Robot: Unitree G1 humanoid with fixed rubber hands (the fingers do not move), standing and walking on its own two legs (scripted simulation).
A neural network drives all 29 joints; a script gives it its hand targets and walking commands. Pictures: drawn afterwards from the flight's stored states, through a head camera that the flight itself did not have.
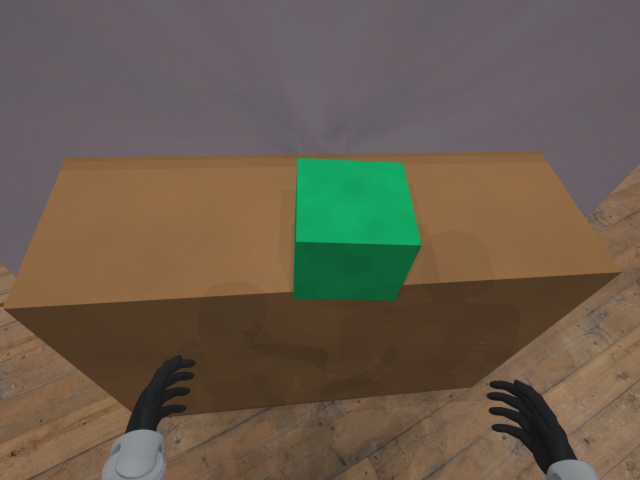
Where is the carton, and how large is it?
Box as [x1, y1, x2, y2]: [293, 158, 421, 300]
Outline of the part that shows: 297,158 293,298 394,300 421,245 402,163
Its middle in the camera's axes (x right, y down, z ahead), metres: +0.04 -0.02 +0.61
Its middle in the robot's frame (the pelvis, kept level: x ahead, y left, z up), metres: +0.47 -0.03 -0.01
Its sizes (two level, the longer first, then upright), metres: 0.165 0.161 0.151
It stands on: a pedestal, 0.69 m high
